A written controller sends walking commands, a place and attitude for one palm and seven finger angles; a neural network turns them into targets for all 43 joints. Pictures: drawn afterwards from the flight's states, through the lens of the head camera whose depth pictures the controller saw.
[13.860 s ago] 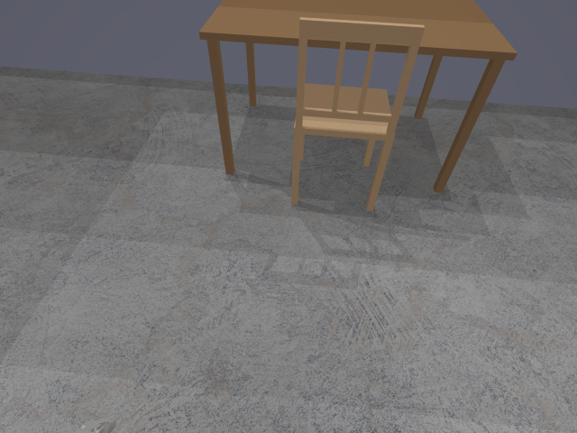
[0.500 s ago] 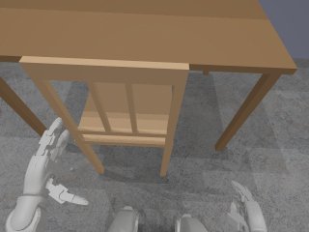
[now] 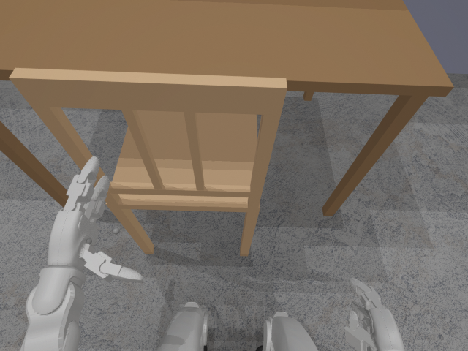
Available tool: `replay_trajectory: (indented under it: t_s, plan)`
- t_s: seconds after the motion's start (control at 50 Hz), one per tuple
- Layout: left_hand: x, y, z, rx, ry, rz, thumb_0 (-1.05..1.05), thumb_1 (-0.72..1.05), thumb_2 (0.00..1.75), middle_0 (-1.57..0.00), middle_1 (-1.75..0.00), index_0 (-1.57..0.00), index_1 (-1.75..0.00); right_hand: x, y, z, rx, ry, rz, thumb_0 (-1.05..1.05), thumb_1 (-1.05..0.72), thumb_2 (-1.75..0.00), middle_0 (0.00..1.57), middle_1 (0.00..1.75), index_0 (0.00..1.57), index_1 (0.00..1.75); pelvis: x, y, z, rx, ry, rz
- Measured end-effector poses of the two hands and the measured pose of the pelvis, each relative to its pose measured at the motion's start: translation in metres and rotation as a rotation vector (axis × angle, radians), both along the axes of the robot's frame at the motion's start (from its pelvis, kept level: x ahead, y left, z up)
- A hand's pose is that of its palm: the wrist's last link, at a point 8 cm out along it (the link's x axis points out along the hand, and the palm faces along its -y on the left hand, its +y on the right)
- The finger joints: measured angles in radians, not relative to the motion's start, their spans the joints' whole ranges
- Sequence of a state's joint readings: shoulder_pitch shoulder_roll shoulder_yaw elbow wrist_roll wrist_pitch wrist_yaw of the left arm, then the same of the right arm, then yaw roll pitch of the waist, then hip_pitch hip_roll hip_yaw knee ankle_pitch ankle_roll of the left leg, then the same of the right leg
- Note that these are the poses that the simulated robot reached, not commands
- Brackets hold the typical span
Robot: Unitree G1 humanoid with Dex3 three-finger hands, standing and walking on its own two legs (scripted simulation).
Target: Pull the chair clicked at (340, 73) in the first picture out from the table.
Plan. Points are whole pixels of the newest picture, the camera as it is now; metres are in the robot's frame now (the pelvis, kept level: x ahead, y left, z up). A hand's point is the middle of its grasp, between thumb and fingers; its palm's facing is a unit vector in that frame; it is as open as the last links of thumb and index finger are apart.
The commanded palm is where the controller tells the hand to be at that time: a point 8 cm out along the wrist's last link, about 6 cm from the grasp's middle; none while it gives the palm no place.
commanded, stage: aim the fingers beside a spindle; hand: left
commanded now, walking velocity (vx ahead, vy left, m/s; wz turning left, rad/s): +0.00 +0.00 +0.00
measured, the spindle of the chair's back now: (146, 153) +0.47 +0.21 -0.01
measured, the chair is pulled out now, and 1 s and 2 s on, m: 0.00 0.00 0.00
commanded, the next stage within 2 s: push the fingers through the gap in 1.34 s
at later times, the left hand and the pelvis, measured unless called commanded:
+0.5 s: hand (133, 218) +0.32 +0.19 +0.02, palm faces +0.03 -1.00 -0.05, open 17.0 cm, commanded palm +0.30 +0.24 +0.02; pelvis +0.00 +0.01 -0.01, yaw +0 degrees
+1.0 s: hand (141, 214) +0.33 +0.18 +0.01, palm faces +0.04 -1.00 -0.06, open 16.9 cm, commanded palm +0.31 +0.23 +0.01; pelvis +0.00 +0.00 -0.02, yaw -1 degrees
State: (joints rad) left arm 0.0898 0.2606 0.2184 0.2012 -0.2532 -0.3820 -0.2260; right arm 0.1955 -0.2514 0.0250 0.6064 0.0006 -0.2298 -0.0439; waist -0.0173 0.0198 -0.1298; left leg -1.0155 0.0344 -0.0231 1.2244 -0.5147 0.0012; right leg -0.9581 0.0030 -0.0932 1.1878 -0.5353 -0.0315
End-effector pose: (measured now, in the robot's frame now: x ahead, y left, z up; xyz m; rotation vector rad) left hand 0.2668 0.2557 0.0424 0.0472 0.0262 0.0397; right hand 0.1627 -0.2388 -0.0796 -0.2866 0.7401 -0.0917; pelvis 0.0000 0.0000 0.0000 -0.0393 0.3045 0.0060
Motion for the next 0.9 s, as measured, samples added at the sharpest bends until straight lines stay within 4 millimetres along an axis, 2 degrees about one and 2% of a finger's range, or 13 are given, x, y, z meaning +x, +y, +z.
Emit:
replay_trajectory:
  t_s: [0.52,0.78,0.9]
  plan:
    - [0.033,-0.013,-0.023,-0.003,-0.004,-0.012,-0.02,-0.50,0.30,-0.06,-0.08,-0.06,-0.08,0.000,0.007,-0.020,0.001,0.066,0.009,0.01,-0.90,-0.90,0.20,0.30,0.20,0.30,0.000,0.007,-0.012,-0.002,0.048,-0.003]
    - [0.051,-0.016,-0.031,-0.003,-0.005,-0.009,-0.02,-0.50,0.30,-0.06,-0.08,-0.06,-0.08,-0.012,0.000,-0.032,-0.002,0.122,-0.014,0.01,-0.90,-0.90,0.20,0.30,0.20,0.30,0.000,0.005,-0.017,0.000,0.069,-0.007]
    - [0.049,-0.022,-0.031,0.004,-0.008,-0.014,-0.02,-0.50,0.30,-0.06,-0.08,-0.06,-0.08,-0.018,-0.004,-0.033,0.004,0.139,-0.032,0.01,-0.90,-0.90,0.20,0.30,0.20,0.30,0.000,0.004,-0.017,0.004,0.069,-0.012]
